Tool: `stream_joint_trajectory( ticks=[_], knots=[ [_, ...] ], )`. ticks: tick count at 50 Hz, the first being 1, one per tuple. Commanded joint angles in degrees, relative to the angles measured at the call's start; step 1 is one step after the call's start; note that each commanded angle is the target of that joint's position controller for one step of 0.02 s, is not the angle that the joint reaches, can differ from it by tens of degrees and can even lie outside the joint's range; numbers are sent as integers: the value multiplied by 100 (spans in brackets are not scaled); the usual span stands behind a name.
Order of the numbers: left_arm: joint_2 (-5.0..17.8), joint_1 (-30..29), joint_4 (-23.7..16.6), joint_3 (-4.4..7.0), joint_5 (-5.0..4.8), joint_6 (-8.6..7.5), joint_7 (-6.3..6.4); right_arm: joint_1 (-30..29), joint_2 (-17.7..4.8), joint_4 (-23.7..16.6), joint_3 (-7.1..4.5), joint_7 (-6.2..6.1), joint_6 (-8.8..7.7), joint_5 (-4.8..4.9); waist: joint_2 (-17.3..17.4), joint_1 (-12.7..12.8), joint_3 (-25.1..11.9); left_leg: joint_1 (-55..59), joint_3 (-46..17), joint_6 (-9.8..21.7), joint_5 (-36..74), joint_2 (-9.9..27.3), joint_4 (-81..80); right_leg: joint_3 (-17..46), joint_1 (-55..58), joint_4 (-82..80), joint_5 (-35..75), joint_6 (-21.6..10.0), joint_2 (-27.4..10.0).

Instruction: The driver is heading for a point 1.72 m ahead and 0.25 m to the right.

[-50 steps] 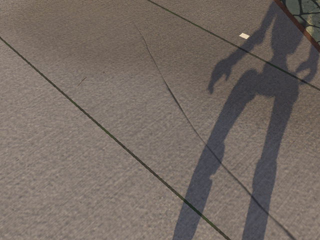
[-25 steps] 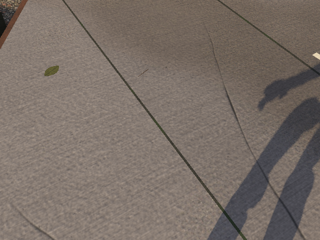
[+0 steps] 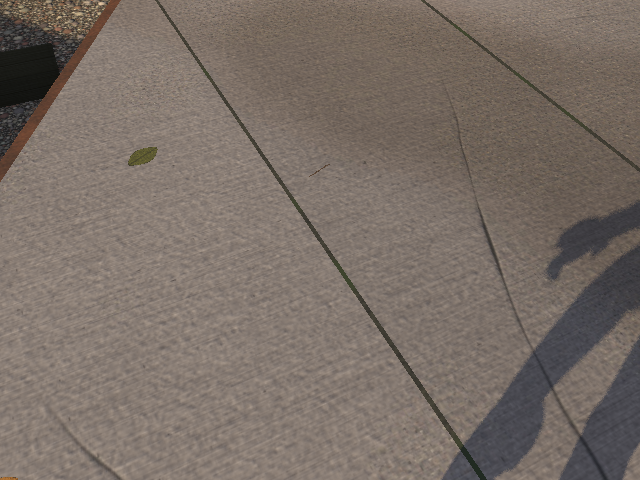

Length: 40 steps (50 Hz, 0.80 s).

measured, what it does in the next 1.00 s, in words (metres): stands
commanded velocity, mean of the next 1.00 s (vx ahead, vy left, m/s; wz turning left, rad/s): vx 0.01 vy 0.00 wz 0.01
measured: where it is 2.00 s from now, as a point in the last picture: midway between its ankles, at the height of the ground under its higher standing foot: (345, 474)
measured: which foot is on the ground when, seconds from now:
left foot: down 0.00-1.00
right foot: down 0.00-1.00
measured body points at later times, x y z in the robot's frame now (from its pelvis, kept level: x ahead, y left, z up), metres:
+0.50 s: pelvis +0.00 +0.01 +0.00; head +0.01 +0.01 +0.45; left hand +0.07 +0.28 -0.14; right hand +0.09 -0.24 -0.13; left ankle -0.02 +0.13 -0.74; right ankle +0.01 -0.14 -0.74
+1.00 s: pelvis +0.01 +0.01 +0.00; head +0.01 +0.00 +0.45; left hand +0.03 +0.26 -0.15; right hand +0.03 -0.25 -0.15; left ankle -0.02 +0.13 -0.73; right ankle +0.01 -0.14 -0.73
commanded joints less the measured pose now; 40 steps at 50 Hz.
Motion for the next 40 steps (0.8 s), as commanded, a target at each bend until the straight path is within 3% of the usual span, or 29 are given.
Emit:
stream_joint_trajectory(
  ticks=[1,12,40],
  knots=[
    [620,-104,-280,168,-12,-47,64,-75,-646,-327,-138,-31,-142,6,451,17,-98,-387,-426,190,709,376,-691,60,218,-229,663,-66,-116],
    [651,96,228,199,-45,-22,165,48,-522,-78,-81,-46,-198,30,144,-2,-100,-300,-336,232,867,270,-650,87,278,-269,837,55,-146],
    [472,414,1407,183,-81,82,312,435,-398,1172,-22,-119,-213,93,85,6,90,-272,-48,154,967,86,-749,15,332,-428,857,0,-66]
  ],
)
